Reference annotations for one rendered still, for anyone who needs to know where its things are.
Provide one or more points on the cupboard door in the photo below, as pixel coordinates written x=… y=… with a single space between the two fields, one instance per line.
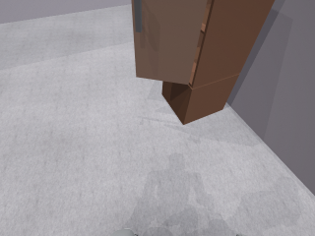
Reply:
x=165 y=49

